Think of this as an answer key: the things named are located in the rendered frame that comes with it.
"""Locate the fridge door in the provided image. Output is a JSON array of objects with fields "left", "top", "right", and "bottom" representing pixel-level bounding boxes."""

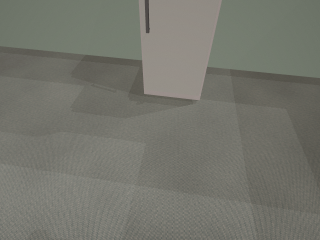
[{"left": 140, "top": 0, "right": 219, "bottom": 96}]

